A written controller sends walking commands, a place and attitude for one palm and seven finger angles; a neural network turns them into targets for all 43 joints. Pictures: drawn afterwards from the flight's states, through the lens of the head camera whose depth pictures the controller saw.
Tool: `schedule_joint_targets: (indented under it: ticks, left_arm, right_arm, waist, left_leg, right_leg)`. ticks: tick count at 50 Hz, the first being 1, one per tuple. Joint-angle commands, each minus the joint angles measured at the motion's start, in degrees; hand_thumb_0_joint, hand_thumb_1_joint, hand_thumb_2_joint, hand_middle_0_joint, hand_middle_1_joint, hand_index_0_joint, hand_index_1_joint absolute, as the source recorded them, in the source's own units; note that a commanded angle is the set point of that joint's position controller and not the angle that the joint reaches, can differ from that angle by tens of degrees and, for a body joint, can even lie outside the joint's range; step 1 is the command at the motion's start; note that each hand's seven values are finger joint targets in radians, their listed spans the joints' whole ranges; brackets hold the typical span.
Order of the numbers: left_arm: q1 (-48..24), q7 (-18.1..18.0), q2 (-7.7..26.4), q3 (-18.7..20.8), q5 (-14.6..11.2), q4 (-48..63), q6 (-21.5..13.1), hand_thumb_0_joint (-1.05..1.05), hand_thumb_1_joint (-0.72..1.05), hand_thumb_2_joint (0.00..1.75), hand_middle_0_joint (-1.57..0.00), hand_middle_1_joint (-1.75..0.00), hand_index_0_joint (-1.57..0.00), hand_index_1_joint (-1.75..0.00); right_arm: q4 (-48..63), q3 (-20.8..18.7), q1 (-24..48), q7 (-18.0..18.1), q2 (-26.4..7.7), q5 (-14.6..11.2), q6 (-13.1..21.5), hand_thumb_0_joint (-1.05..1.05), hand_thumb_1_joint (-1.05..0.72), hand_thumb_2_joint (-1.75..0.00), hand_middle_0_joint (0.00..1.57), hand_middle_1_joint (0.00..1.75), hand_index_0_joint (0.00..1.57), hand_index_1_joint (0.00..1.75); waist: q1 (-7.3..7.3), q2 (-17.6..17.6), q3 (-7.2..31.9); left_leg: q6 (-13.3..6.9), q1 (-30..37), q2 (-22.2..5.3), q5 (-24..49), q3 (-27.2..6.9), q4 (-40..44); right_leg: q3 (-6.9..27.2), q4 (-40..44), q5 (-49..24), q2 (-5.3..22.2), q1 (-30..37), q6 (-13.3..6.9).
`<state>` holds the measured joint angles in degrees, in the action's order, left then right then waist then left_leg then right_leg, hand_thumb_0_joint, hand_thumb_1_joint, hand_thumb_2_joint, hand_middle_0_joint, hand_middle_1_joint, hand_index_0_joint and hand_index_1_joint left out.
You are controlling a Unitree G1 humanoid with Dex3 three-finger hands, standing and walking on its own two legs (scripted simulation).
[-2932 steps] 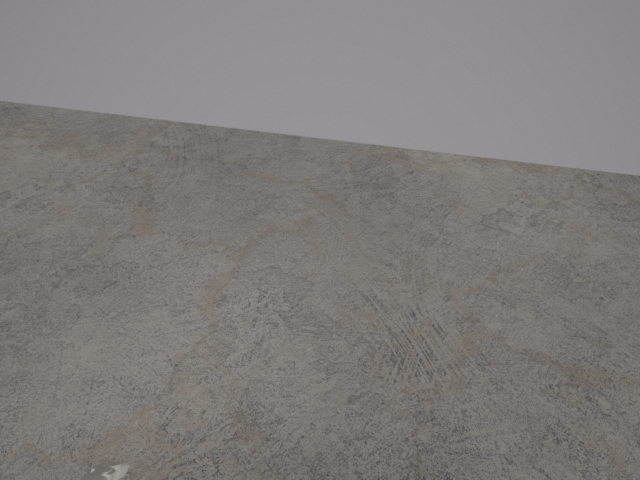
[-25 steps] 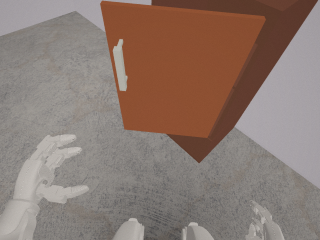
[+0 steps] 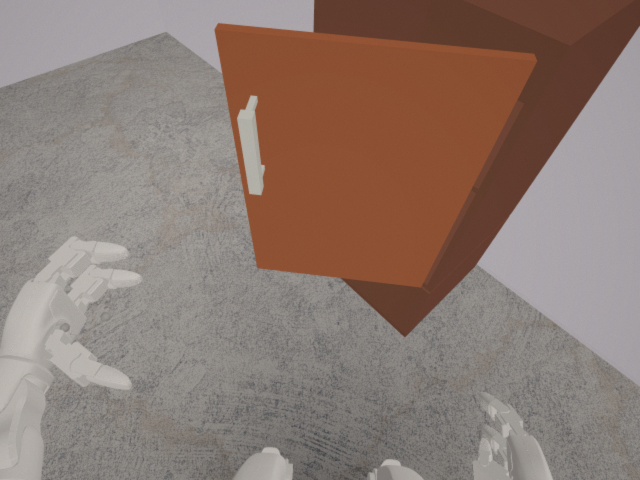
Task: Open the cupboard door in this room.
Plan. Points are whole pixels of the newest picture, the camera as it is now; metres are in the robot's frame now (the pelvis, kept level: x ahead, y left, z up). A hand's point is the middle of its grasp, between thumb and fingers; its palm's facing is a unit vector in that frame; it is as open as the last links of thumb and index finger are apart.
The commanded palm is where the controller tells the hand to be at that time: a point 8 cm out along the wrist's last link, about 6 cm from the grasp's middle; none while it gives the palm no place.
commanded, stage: raise the hand with hooked fingers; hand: left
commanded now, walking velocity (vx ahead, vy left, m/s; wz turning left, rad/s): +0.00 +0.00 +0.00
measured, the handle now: (254, 147) +0.59 +0.15 +0.05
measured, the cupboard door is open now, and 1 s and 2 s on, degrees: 41 41 41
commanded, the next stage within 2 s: move the hooked fingers beside the handle in 0.60 s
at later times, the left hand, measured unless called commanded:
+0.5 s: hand (117, 305) +0.29 +0.25 +0.07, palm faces -0.03 -1.00 -0.03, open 13.9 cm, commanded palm +0.26 +0.30 +0.07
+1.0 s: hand (141, 273) +0.33 +0.24 +0.07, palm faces -0.06 -1.00 -0.01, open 13.9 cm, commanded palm +0.31 +0.29 +0.07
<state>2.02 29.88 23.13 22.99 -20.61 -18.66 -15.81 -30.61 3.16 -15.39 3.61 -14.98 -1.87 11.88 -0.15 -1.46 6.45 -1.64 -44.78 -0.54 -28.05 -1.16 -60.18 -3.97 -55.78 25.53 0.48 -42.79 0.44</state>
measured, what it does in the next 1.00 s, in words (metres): stands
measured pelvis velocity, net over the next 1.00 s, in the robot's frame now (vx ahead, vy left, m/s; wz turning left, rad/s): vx -0.01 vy -0.01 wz -0.01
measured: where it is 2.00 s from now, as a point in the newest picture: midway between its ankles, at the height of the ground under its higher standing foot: outside the picture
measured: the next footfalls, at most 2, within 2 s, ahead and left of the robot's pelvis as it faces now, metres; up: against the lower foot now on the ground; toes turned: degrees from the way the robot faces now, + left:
none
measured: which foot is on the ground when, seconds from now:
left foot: down 0.00-1.00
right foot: down 0.00-1.00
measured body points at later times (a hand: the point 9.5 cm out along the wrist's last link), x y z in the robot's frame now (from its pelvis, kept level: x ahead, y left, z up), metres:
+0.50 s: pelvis +0.00 -0.01 +0.01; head +0.06 -0.01 +0.45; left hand +0.28 +0.31 +0.07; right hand +0.14 -0.27 -0.07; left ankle +0.01 +0.10 -0.67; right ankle +0.02 -0.13 -0.67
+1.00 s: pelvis -0.01 -0.01 +0.00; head +0.06 +0.00 +0.44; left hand +0.33 +0.30 +0.07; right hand +0.14 -0.27 -0.08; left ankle +0.01 +0.10 -0.67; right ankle +0.02 -0.13 -0.67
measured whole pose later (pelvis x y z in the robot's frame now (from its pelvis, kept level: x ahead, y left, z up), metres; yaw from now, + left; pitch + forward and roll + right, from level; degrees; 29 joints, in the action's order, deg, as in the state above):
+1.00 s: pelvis -0.01 -0.01 +0.00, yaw +0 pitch +13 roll -2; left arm -14.3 31.7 25.0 23.7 -18.3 -35.0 -17.1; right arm -32.5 2.7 -15.8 4.8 -16.1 -2.3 10.5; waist 1.5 -0.8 5.7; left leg -0.6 -46.0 -1.1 -26.8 -1.1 -59.4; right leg -3.8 -56.3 24.9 -0.1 -44.8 -0.7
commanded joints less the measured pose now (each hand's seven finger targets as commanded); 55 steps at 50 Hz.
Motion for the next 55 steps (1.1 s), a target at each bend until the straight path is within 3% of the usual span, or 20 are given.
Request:
schedule_joint_targets:
  ticks: [1,5,7,10,13,17,28,32,34,35,37,40,41,44,45,46,49,51,55]
  left_arm:
    - [-11.7,1.3,14.7,6.3,-1.9,8.6,-3.4,0.0,-0.5,0.3,-0.3,-1.2,-0.3,-1.2]
    - [-13.9,2.1,17.3,8.1,-2.1,7.4,-3.4,0.0,-0.5,0.3,-0.3,-1.2,-0.3,-1.2]
    - [-11.6,2.6,14.9,6.7,-2.5,4.3,-3.1,0.0,-0.5,0.3,-0.3,-1.2,-0.3,-1.2]
    - [-12.0,3.2,15.3,6.8,-2.6,4.2,-3.4,0.0,-0.5,0.3,-0.3,-1.2,-0.3,-1.2]
    - [-12.4,2.7,16.2,7.6,-2.7,4.1,-4.0,0.0,-0.5,0.3,-0.3,-1.2,-0.3,-1.2]
    - [-12.9,1.6,17.1,8.3,-2.1,6.8,-5.7,0.0,-0.5,0.3,-0.3,-1.2,-0.3,-1.2]
    - [-13.2,2.4,16.2,7.6,-2.5,4.0,-5.3,0.0,-0.5,0.3,-0.3,-1.2,-0.3,-1.2]
    - [-13.4,2.7,15.6,7.2,-2.3,3.5,-5.2,0.0,-0.5,0.3,-0.3,-1.2,-0.3,-1.2]
    - [-14.0,3.1,15.8,7.4,-2.6,3.6,-5.3,0.0,-0.5,0.3,-0.3,-1.2,-0.3,-1.2]
    - [-14.0,3.0,15.8,7.4,-2.5,3.5,-5.5,0.0,-0.5,0.3,-0.3,-1.2,-0.3,-1.2]
    - [-19.2,2.6,15.1,5.8,-2.1,3.5,-5.6,0.0,-0.5,0.3,-0.3,-1.2,-0.3,-1.2]
    - [-25.8,2.2,15.8,4.9,-0.9,1.4,-5.8,0.0,-0.5,0.3,-0.3,-1.2,-0.3,-1.2]
    - [-25.4,2.0,15.9,5.1,-0.7,0.2,-5.7,0.0,-0.5,0.3,-0.3,-1.2,-0.3,-1.2]
    - [-29.7,1.9,16.5,4.1,0.3,-1.2,-5.4,0.0,-0.5,0.3,-0.3,-1.2,-0.3,-1.2]
    - [-29.9,1.6,17.8,5.4,0.5,-2.8,-5.2,0.0,-0.5,0.3,-0.3,-1.2,-0.3,-1.2]
    - [-31.1,1.6,16.9,4.3,0.9,-3.1,-5.1,0.0,-0.5,0.3,-0.3,-1.2,-0.3,-1.2]
    - [-32.0,1.1,19.3,6.5,1.1,-6.6,-4.8,0.0,-0.5,0.3,-0.3,-1.2,-0.3,-1.2]
    - [-32.5,0.8,18.3,5.5,1.6,-6.7,-4.9,0.0,-0.5,0.3,-0.3,-1.2,-0.3,-1.2]
    - [-34.7,0.2,17.9,5.3,2.0,-10.8,-4.8,0.0,-0.5,0.3,-0.3,-1.2,-0.3,-1.2]
  right_arm:
    - [7.3,-4.5,0.3,1.4,-9.9,-0.6,2.5,0.0,-0.9,-0.9,0.2,0.3,0.2,0.3]
    - [6.9,-4.5,-0.5,1.6,-9.9,-0.5,2.5,0.0,-0.9,-0.9,0.2,0.3,0.2,0.3]
    - [7.2,-4.6,-0.5,1.5,-9.9,-0.7,2.4,0.0,-0.9,-0.9,0.2,0.3,0.2,0.3]
    - [7.4,-4.7,-0.7,1.0,-10.1,-0.7,2.4,0.0,-0.9,-0.9,0.2,0.3,0.2,0.3]
    - [7.6,-4.9,-0.7,1.0,-10.2,-0.5,2.3,0.0,-0.9,-0.9,0.2,0.3,0.2,0.3]
    - [7.6,-4.9,-0.9,1.0,-9.8,-0.6,2.4,0.0,-0.9,-0.9,0.2,0.3,0.2,0.3]
    - [7.1,-4.5,-0.6,1.3,-9.8,-0.6,2.4,0.0,-0.9,-0.9,0.2,0.3,0.2,0.3]
    - [7.2,-4.5,-0.4,1.3,-9.6,-0.7,2.3,0.0,-0.9,-0.9,0.2,0.3,0.2,0.3]
    - [7.1,-4.6,-0.5,1.4,-9.7,-0.6,2.3,0.0,-0.9,-0.9,0.2,0.3,0.2,0.3]
    - [7.2,-4.6,-0.4,1.4,-9.6,-0.7,2.3,0.0,-0.9,-0.9,0.2,0.3,0.2,0.3]
    - [6.6,-4.4,-0.2,1.7,-9.5,-0.7,2.4,0.0,-0.9,-0.9,0.2,0.3,0.2,0.3]
    - [5.4,-4.4,-0.8,2.3,-9.9,-0.7,2.2,0.0,-0.9,-0.9,0.2,0.3,0.2,0.3]
    - [5.5,-4.4,-1.0,2.3,-9.8,-0.7,2.2,0.0,-0.9,-0.9,0.2,0.3,0.2,0.3]
    - [5.0,-4.2,-1.3,2.4,-10.0,-0.7,1.8,0.0,-0.9,-0.9,0.2,0.3,0.2,0.3]
    - [4.7,-4.4,-1.6,2.4,-10.0,-0.8,1.5,0.0,-0.9,-0.9,0.2,0.3,0.2,0.3]
    - [4.7,-4.2,-1.6,2.3,-9.9,-0.7,1.4,0.0,-0.9,-0.9,0.2,0.3,0.2,0.3]
    - [4.8,-4.2,-2.2,2.0,-10.1,-0.5,0.4,0.0,-0.9,-0.9,0.2,0.3,0.2,0.3]
    - [5.2,-4.2,-2.4,1.6,-9.9,-0.6,-0.1,0.0,-0.9,-0.9,0.2,0.3,0.2,0.3]
    - [4.9,-4.5,-3.9,1.1,-10.3,-0.5,-1.4,0.0,-0.9,-0.9,0.2,0.3,0.2,0.3]
  waist:
    - [0.56,-4.3,14.2]
    - [0.35,-5.1,15.3]
    - [0.55,-2.3,13.4]
    - [0.22,-3.7,13.5]
    - [0.44,-1.8,12.0]
    - [0.17,-4.4,14.8]
    - [0.8,-2.5,12.8]
    - [0.88,-3.0,12.9]
    - [1.01,-1.0,13.8]
    - [0.77,-2.1,13.9]
    - [1.8,-3.5,12.6]
    - [2.98,-2.8,12.7]
    - [2.38,-3.5,13.2]
    - [2.74,-3.8,14.8]
    - [2.43,-4.0,15.0]
    - [2.5,-4.4,15.7]
    - [1.89,-2.5,16.9]
    - [1.44,-5.4,17.9]
    - [2.42,-1.7,17.2]
  left_leg:
    - [1.4,10.8,0.5,17.1,-1.7,11.0]
    - [1.2,12.1,0.5,18.6,-1.6,11.4]
    - [0.9,10.3,0.6,16.8,-1.2,11.6]
    - [0.8,10.0,0.7,16.8,-0.8,11.6]
    - [0.6,8.4,0.8,14.7,-0.7,11.4]
    - [0.5,9.9,0.8,15.7,-0.4,11.6]
    - [0.3,8.0,0.7,14.7,-0.2,11.0]
    - [0.3,8.1,0.8,14.2,-0.1,11.0]
    - [0.2,7.6,0.8,14.8,0.0,10.4]
    - [0.3,7.7,0.8,14.4,0.0,10.5]
    - [0.3,7.9,0.7,13.1,-0.1,10.4]
    - [0.3,7.8,0.5,11.8,-0.6,10.0]
    - [0.3,7.9,0.6,11.5,-0.6,10.3]
    - [0.3,8.6,0.5,12.0,-0.6,10.1]
    - [0.4,8.5,0.4,12.5,-0.6,10.1]
    - [0.4,8.6,0.5,12.8,-0.7,10.2]
    - [0.4,7.3,0.5,14.1,-0.4,9.7]
    - [0.7,8.2,0.5,15.6,-0.4,10.2]
    - [0.5,6.9,0.2,15.9,-0.2,9.7]
  right_leg:
    - [0.6,6.9,-10.7,-2.4,6.7,-2.5]
    - [0.9,7.5,-12.1,-2.5,8.1,-2.5]
    - [1.0,8.2,-11.2,-2.4,8.1,-2.3]
    - [1.5,8.2,-11.5,-2.3,8.5,-2.4]
    - [2.1,8.8,-9.6,-2.4,8.6,-2.4]
    - [2.3,8.4,-10.5,-2.1,9.5,-2.2]
    - [3.2,8.9,-10.6,-2.1,10.1,-2.1]
    - [3.1,9.0,-10.3,-1.9,9.6,-1.9]
    - [3.4,8.8,-11.2,-1.9,10.4,-1.8]
    - [3.5,8.8,-10.6,-1.9,10.2,-1.9]
    - [3.4,8.8,-9.2,-1.8,8.1,-1.8]
    - [3.3,8.3,-7.7,-1.9,6.2,-1.8]
    - [3.3,8.3,-7.1,-1.8,6.2,-1.9]
    - [3.3,8.0,-8.0,-1.8,6.2,-2.0]
    - [3.4,7.9,-8.5,-1.7,6.4,-2.1]
    - [3.1,7.6,-8.9,-1.6,6.4,-2.0]
    - [3.4,7.2,-10.5,-1.8,7.9,-2.0]
    - [3.0,6.6,-11.8,-1.7,7.7,-2.2]
    - [3.0,6.6,-13.0,-2.0,7.3,-1.9]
